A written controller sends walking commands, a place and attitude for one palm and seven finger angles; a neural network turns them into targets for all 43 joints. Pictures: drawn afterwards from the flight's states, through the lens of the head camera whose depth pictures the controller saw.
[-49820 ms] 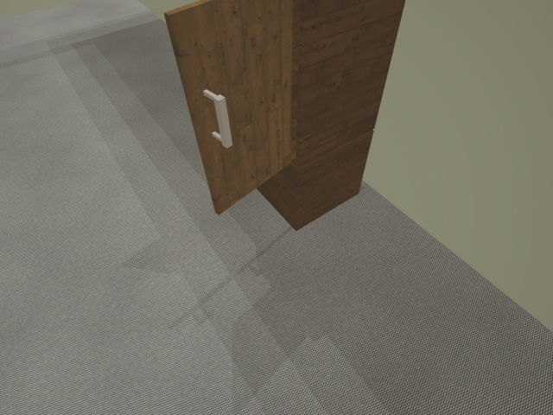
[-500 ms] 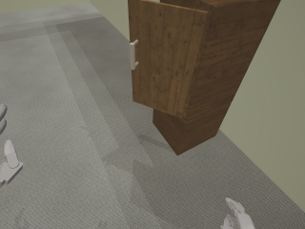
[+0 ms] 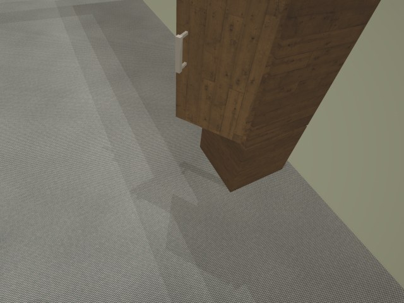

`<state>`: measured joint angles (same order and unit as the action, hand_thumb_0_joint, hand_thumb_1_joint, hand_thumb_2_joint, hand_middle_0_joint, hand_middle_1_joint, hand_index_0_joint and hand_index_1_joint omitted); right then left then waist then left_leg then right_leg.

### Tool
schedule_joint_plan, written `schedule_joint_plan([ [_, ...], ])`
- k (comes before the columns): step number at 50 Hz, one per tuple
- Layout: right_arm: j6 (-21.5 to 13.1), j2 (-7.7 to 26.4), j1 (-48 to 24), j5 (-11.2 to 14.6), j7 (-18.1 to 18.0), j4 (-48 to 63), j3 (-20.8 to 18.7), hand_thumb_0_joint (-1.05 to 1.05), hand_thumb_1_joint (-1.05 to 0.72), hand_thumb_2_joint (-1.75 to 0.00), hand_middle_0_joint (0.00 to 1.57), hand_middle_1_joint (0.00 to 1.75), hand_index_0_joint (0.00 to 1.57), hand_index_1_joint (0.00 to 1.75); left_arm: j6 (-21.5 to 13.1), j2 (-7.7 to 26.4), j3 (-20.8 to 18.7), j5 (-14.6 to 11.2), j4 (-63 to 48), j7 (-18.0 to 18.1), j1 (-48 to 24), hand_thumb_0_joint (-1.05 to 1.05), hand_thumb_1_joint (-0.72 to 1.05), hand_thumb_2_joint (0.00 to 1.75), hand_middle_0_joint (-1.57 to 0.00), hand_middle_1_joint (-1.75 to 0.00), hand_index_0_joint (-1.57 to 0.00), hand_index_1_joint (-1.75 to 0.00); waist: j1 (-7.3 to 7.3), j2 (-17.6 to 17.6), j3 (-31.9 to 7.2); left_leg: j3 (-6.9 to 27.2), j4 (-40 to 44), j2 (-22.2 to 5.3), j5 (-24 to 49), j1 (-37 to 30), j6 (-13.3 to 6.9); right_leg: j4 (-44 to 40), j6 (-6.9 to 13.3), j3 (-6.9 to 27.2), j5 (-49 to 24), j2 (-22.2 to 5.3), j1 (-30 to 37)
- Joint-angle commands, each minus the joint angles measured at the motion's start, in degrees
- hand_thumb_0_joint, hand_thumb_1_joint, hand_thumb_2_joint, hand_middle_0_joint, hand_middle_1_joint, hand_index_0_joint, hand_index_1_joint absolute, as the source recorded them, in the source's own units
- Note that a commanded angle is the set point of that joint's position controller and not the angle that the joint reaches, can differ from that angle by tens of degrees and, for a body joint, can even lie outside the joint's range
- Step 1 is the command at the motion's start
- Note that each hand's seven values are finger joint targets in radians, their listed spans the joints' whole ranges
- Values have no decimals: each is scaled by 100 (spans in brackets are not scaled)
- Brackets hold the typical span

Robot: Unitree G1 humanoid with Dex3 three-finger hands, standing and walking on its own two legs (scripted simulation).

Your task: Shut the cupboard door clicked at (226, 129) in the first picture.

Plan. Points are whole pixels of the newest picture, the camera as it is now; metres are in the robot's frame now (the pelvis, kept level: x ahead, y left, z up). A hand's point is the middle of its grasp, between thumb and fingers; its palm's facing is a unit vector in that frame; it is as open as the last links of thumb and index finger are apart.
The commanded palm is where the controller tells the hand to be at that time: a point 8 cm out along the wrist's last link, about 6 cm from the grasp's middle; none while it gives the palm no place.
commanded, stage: let the arm hang, fingers relaxed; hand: left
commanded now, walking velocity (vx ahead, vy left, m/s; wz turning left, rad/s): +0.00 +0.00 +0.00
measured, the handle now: (181, 52) +0.91 +0.11 +0.01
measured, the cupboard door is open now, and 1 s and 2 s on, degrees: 35 35 35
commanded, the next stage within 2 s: look to check the result in 0.72 s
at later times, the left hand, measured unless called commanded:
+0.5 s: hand out of the picture +0.00 +0.18 -0.17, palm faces -0.01 -0.98 -0.20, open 7.3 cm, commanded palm none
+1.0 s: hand out of the picture +0.00 +0.19 -0.17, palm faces -0.02 -0.98 -0.19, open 7.3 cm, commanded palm none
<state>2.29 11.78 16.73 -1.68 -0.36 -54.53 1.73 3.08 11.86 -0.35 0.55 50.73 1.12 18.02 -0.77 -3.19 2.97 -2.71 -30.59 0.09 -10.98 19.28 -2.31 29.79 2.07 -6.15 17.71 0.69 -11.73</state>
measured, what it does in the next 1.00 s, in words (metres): stands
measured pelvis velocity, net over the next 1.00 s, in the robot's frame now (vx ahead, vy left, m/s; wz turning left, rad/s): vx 0.02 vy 0.02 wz -0.04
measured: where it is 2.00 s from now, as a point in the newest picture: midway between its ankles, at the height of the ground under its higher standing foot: outside the picture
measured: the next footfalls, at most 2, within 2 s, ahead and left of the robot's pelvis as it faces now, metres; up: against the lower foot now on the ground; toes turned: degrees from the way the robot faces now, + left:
none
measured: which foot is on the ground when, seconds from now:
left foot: down 0.00-1.00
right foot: down 0.00-1.00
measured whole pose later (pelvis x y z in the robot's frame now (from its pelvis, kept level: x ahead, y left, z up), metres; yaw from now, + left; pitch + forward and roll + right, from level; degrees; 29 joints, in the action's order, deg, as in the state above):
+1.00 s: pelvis +0.02 +0.02 +0.01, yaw -2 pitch -1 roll -1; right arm 0.4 9.1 16.4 -0.8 -2.2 -64.6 0.2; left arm 0.1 9.4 -0.4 0.6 66.0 1.5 17.9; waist -0.6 0.3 2.2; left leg -5.4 -22.0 1.0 -8.6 12.3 -3.4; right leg 21.3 0.7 -3.2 14.2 0.1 -5.8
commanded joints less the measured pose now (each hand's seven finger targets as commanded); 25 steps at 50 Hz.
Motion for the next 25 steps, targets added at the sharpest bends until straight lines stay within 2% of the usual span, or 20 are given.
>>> schedule_joint_plan([
  [1,-223,716,-195,48,-97,148,-249,0,-90,-90,20,30,20,30,-306,727,-191,10,171,6,297,0,90,90,-20,-30,-20,-30,136,1449,-450,896,972,-608,-144,-208,-42,-897,206,901,-338,-633,322],
  [3,-232,713,-42,69,-121,-26,-265,0,-90,-90,20,30,20,30,-342,745,-181,-2,408,5,265,0,90,90,-20,-30,-20,-30,91,1146,-445,874,961,-609,-77,-330,-28,-1022,236,951,-364,-665,326],
  [4,-233,727,11,86,-134,-82,-285,0,-90,-90,20,30,20,30,-355,725,-174,1,507,7,251,0,90,90,-20,-30,-20,-30,88,790,-323,868,926,-636,88,-422,-40,-1103,242,935,-408,-668,224],
  [6,-227,696,144,87,-149,-257,-283,0,-90,-90,20,30,20,30,-366,636,-138,-4,717,14,232,0,90,90,-20,-30,-20,-30,29,532,-230,830,972,-637,-20,-573,-33,-1229,249,968,-228,-699,76],
  [13,-214,599,296,89,-170,-624,-278,0,-90,-90,20,30,20,30,-362,518,-92,3,1165,51,287,0,90,90,-20,-30,-20,-30,13,57,171,716,1167,-650,-137,-722,-43,-1390,191,945,-57,-665,-183],
  [18,-204,463,283,78,-166,-769,-247,0,-90,-90,20,30,20,30,-343,391,-62,5,1294,72,386,0,90,90,-20,-30,-20,-30,31,38,321,648,1250,-632,-178,-766,-28,-1404,141,941,-7,-657,-303],
  [25,-207,311,280,79,-166,-834,-236,0,-90,-90,20,30,20,30,-335,329,-62,16,1315,79,434,0,90,90,-20,-30,-20,-30,47,311,386,610,1326,-601,-241,-694,-7,-1401,102,943,-73,-650,-277],
])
